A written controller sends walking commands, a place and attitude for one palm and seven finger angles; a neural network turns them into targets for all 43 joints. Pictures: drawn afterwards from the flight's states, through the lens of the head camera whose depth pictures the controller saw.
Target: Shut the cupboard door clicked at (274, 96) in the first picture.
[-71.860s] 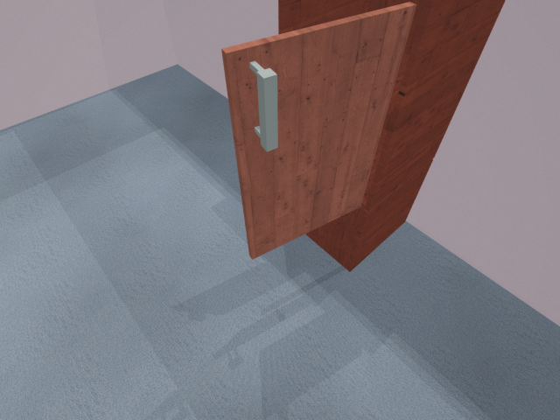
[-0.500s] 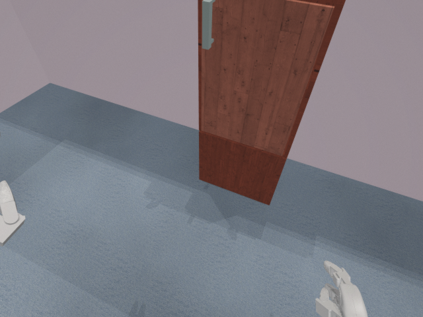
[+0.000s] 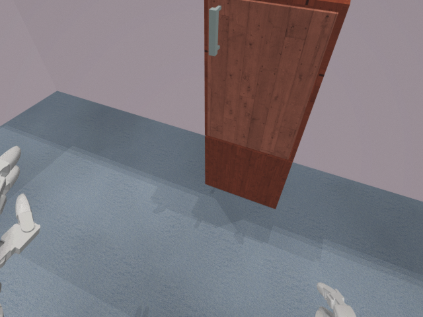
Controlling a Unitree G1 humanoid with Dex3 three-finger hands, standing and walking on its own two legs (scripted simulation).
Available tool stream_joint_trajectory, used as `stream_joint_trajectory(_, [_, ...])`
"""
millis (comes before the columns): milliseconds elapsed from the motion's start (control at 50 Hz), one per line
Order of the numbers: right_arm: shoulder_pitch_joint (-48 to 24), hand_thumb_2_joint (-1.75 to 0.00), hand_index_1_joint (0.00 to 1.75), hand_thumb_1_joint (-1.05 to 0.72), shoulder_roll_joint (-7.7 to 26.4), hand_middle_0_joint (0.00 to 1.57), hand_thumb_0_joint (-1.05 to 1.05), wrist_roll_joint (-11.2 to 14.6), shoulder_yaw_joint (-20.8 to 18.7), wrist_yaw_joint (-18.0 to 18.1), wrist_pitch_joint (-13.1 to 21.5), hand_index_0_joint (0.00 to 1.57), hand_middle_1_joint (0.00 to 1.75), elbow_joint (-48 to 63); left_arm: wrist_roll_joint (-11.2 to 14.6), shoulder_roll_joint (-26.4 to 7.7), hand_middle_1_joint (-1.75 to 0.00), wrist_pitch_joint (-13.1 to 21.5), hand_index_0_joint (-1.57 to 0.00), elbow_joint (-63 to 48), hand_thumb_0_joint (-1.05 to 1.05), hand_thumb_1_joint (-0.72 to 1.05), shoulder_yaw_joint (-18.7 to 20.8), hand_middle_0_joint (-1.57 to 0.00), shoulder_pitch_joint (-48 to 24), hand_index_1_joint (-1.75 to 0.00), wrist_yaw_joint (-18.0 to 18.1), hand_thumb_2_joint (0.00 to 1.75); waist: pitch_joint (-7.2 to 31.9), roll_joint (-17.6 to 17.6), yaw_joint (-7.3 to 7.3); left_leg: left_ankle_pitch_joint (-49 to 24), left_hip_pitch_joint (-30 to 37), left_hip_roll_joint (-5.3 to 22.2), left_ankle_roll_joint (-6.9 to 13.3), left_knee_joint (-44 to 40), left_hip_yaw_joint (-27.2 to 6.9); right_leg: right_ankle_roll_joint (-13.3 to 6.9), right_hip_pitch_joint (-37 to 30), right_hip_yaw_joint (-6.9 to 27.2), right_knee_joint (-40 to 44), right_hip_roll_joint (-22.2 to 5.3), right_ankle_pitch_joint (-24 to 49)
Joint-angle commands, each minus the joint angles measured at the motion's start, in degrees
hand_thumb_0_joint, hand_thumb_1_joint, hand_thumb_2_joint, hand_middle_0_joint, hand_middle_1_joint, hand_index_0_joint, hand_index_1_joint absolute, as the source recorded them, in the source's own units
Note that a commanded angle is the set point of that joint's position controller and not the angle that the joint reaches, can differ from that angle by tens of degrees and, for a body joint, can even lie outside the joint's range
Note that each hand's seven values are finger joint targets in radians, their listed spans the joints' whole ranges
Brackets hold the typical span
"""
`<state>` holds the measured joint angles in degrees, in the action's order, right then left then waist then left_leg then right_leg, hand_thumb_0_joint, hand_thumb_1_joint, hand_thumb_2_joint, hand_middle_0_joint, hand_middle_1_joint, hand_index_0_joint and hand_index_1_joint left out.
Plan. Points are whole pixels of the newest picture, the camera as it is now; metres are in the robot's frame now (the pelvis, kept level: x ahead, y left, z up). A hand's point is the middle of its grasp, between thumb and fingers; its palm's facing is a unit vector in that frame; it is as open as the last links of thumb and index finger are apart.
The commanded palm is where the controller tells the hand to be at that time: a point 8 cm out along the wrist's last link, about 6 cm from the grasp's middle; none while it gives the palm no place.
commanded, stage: let the arm hang, fingers relaxed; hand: left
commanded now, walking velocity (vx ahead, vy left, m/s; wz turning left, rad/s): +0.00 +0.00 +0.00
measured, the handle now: (215, 30) +0.94 +0.04 +0.15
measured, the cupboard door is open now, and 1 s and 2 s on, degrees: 0 0 0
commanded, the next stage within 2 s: look to check the result in 1.08 s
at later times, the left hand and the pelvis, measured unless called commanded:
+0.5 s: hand out of the picture -0.06 +0.19 -0.17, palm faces +0.06 -0.98 -0.21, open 7.2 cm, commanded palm none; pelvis -0.02 +0.00 +0.00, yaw +2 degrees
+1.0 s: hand out of the picture -0.02 +0.14 -0.17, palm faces +0.05 -0.99 -0.13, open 7.4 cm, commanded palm none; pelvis -0.01 +0.00 +0.00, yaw +1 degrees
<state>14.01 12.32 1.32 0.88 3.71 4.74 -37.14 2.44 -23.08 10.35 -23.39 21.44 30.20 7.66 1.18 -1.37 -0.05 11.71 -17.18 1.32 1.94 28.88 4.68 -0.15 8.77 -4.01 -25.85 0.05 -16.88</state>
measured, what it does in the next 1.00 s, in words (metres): stands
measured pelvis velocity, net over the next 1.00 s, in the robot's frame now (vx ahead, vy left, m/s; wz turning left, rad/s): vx -0.01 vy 0.00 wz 0.01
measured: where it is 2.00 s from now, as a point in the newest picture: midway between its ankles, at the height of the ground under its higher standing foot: outside the picture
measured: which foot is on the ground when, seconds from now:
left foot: down 0.00-1.00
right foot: down 0.00-1.00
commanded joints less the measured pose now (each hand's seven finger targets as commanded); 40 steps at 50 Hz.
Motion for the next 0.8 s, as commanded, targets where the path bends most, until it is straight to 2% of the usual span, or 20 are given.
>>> stream_joint_trajectory(0, [-4.8,-0.90,0.30,-0.90,14.7,0.20,0.00,-0.8,-4.7,-4.2,0.7,0.20,0.30,-0.8,-3.5,-0.2,-0.30,-10.8,-0.20,30.0,0.00,0.90,-14.6,-0.20,-6.9,-0.30,-7.1,0.90,0.5,-5.2,-1.40,-8.2,0.9,6.9,-0.1,-1.1,-7.7,-1.1,9.5,2.9,-1.6,-5.9,1.0])
stream_joint_trajectory(20, [-4.4,-0.90,0.30,-0.90,14.2,0.20,0.00,-1.3,-4.3,-4.1,0.1,0.20,0.30,-1.6,-3.9,0.2,-0.30,-10.4,-0.20,32.7,0.00,0.90,-14.9,-0.20,-8.0,-0.30,-7.4,0.90,1.5,-2.5,-0.62,-6.6,-1.9,7.8,1.3,-2.3,-9.7,-1.1,8.0,2.6,-3.5,-4.7,-1.5])
stream_joint_trajectory(60, [-5.4,-0.90,0.30,-0.90,14.5,0.20,0.00,-1.7,-3.4,-4.1,-1.1,0.20,0.30,-1.7,-4.0,-0.9,-0.30,-10.2,-0.20,38.4,0.00,0.90,-15.8,-0.20,-10.5,-0.30,-7.7,0.90,0.3,4.1,-0.07,-0.6,-4.7,6.9,1.8,-4.4,-11.7,-1.4,5.8,3.3,-2.3,-4.4,-3.1])
stream_joint_trajectory(100, [-5.5,-0.90,0.30,-0.90,14.1,0.20,0.00,-2.1,-3.0,-4.0,-1.9,0.20,0.30,-3.2,-4.2,-1.7,-0.30,-9.9,-0.20,45.3,0.00,0.90,-16.5,-0.20,-13.1,-0.30,-7.7,0.90,0.1,11.9,-0.31,-1.0,-2.8,5.0,1.3,-2.8,-11.5,-2.6,6.5,6.1,1.2,-6.4,-2.8])
stream_joint_trajectory(140, [-4.2,-0.90,0.30,-0.90,11.3,0.20,0.00,-2.3,-2.3,-4.1,-3.2,0.20,0.30,-4.9,-3.8,-1.0,-0.30,-10.2,-0.20,52.0,0.00,0.90,-17.7,-0.20,-14.8,-0.30,-7.2,0.90,-0.1,14.6,-1.00,-2.9,1.5,2.3,0.1,1.3,-8.5,-4.4,9.8,8.2,4.3,-9.6,-3.3])
stream_joint_trajectory(160, [-3.3,-0.90,0.30,-0.90,10.0,0.20,0.00,-2.5,-2.0,-4.0,-3.9,0.20,0.30,-6.3,-3.6,0.0,-0.30,-10.5,-0.20,55.1,0.00,0.90,-18.5,-0.20,-15.9,-0.30,-7.0,0.90,-0.6,13.4,-1.61,-2.5,3.9,1.3,-0.5,3.2,-7.3,-5.3,12.1,8.7,5.3,-10.7,-3.9])
stream_joint_trajectory(180, [-2.3,-0.90,0.30,-0.90,9.0,0.20,0.00,-2.6,-1.7,-4.0,-4.5,0.20,0.30,-7.4,-3.5,0.6,-0.30,-10.7,-0.20,57.7,0.00,0.90,-19.1,-0.20,-16.8,-0.30,-6.8,0.90,-0.8,10.8,-2.09,-2.5,5.1,1.1,-0.9,3.6,-6.7,-5.6,12.8,8.6,5.5,-10.8,-4.0])
stream_joint_trajectory(200, [-1.7,-0.90,0.30,-0.90,8.5,0.20,0.00,-2.7,-1.6,-4.0,-4.8,0.20,0.30,-8.7,-3.3,1.1,-0.30,-10.9,-0.20,60.2,0.00,0.90,-19.5,-0.20,-17.4,-0.30,-6.7,0.90,-1.6,6.6,-2.50,-2.8,6.0,1.4,-1.1,2.7,-6.8,-5.4,13.6,8.2,5.2,-10.3,-5.3])
stream_joint_trajectory(240, [-1.4,-0.90,0.30,-0.90,8.1,0.20,0.00,-2.7,-1.3,-3.9,-5.0,0.20,0.30,-10.6,-3.2,2.1,-0.30,-10.9,-0.20,65.3,0.00,0.90,-20.0,-0.20,-15.9,-0.30,-6.6,0.90,-2.4,-2.1,-1.94,-3.2,4.3,3.2,-0.5,-2.7,-9.5,-3.4,10.7,6.3,3.6,-7.5,-5.5])
stream_joint_trajectory(260, [-1.6,-0.90,0.30,-0.90,8.3,0.20,0.00,-2.8,-1.2,-3.6,-4.9,0.20,0.30,-11.7,-3.1,2.8,-0.30,-11.0,-0.20,68.1,0.00,0.90,-20.0,-0.20,-14.3,-0.30,-6.6,0.90,-2.8,-7.2,-1.19,0.0,1.8,4.0,-0.1,-6.4,-11.2,-2.4,7.7,5.8,2.9,-6.0,-5.0])
stream_joint_trajectory(300, [-1.8,-0.90,0.30,-0.90,7.7,0.20,0.00,-2.7,-1.4,-3.1,-5.0,0.20,0.30,-13.6,-3.1,4.0,-0.30,-10.9,-0.20,73.1,0.00,0.90,-19.4,-0.20,-10.7,-0.30,-6.5,0.90,-2.6,-11.8,0.21,6.0,-1.5,4.3,0.2,-10.5,-12.4,-2.1,2.4,4.7,2.7,-4.9,-2.7])
stream_joint_trajectory(320, [-1.1,-0.90,0.30,-0.90,7.9,0.20,0.00,-2.6,-1.7,-2.8,-5.1,0.20,0.30,-14.1,-3.2,4.1,-0.30,-10.9,-0.20,74.9,0.00,0.90,-19.0,-0.20,-9.7,-0.30,-6.4,0.90,-2.3,-12.0,0.62,6.4,-1.9,4.7,0.5,-11.2,-13.0,-2.2,0.5,4.1,3.1,-4.7,-1.5])
stream_joint_trajectory(360, [0.0,-0.90,0.30,-0.90,7.2,0.20,0.00,-2.4,-1.8,-2.6,-5.2,0.20,0.30,-16.2,-3.1,4.8,-0.30,-10.6,-0.20,78.4,0.00,0.90,-19.5,-0.20,-8.6,-0.30,-6.6,0.90,-1.9,-10.9,0.52,8.6,-1.2,4.4,0.2,-12.1,-12.4,-2.4,-0.3,4.2,4.3,-4.8,-1.2])
stream_joint_trajectory(400, [1.5,-0.90,0.30,-0.90,6.4,0.20,0.00,-2.2,-2.0,-2.3,-5.1,0.20,0.30,-17.8,-3.0,5.2,-0.30,-10.3,-0.20,81.0,0.00,0.90,-19.7,-0.20,-8.0,-0.30,-6.6,0.90,-1.2,-7.7,0.16,6.3,1.4,4.0,0.1,-11.2,-11.6,-2.6,0.2,4.6,5.7,-5.3,0.0])
stream_joint_trajectory(420, [2.3,-0.90,0.30,-0.90,6.7,0.20,0.00,-2.0,-2.2,-2.2,-5.2,0.20,0.30,-18.4,-3.0,5.1,-0.30,-10.0,-0.20,81.9,0.00,0.90,-19.7,-0.20,-8.2,-0.30,-6.5,0.90,-1.7,-3.9,-0.11,3.9,2.6,4.2,0.1,-10.3,-11.2,-2.8,0.9,4.8,6.7,-5.5,0.3])
stream_joint_trajectory(460, [4.1,-0.90,0.30,-0.90,5.6,0.20,0.00,-2.0,-2.2,-2.1,-5.2,0.20,0.30,-20.2,-3.0,6.3,-0.30,-9.8,-0.20,83.9,0.00,0.90,-20.1,-0.20,-8.4,-0.30,-6.4,0.90,-2.6,0.0,-0.85,2.5,4.7,4.1,-0.1,-9.6,-10.3,-2.8,3.0,5.1,8.0,-6.1,-0.8])
stream_joint_trajectory(540, [5.7,-0.90,0.30,-0.90,4.6,0.20,0.00,-1.9,-2.1,-1.9,-5.3,0.20,0.30,-22.8,-3.0,7.4,-0.30,-9.6,-0.20,86.7,0.00,0.90,-20.4,-0.20,-7.8,-0.30,-6.0,0.90,-4.7,4.2,-1.22,-0.7,6.9,4.4,0.1,-9.1,-9.2,-2.5,5.1,4.7,9.0,-6.2,-1.0])
stream_joint_trajectory(600, [6.0,-0.90,0.30,-0.90,3.7,0.20,0.00,-1.9,-1.9,-1.8,-5.4,0.20,0.30,-24.4,-3.0,8.5,-0.30,-9.8,-0.20,88.2,0.00,0.90,-20.7,-0.20,-6.8,-0.30,-5.8,0.90,-7.0,4.8,-1.22,0.3,6.9,4.4,0.2,-9.8,-8.9,-2.2,6.5,4.7,9.1,-6.1,-2.1])
stream_joint_trajectory(660, [5.9,-0.90,0.30,-0.90,2.7,0.20,0.00,-2.0,-1.7,-1.9,-5.6,0.20,0.30,-25.4,-3.0,9.2,-0.30,-10.0,-0.20,89.1,0.00,0.90,-20.7,-0.20,-6.0,-0.30,-5.6,0.90,-8.5,3.6,-1.01,2.4,5.7,4.1,0.1,-10.6,-8.6,-2.0,7.0,4.9,9.0,-5.9,-3.6])
stream_joint_trajectory(780, [6.3,-0.90,0.30,-0.90,1.4,0.20,0.00,-2.0,-1.5,-1.8,-5.3,0.20,0.30,-26.5,-3.1,9.9,-0.30,-9.9,-0.20,89.6,0.00,0.90,-20.6,-0.20,-5.7,-0.30,-5.5,0.90,-8.7,2.4,-0.75,1.5,5.2,3.9,0.1,-11.1,-8.3,-1.8,6.1,4.9,8.5,-5.9,-1.9])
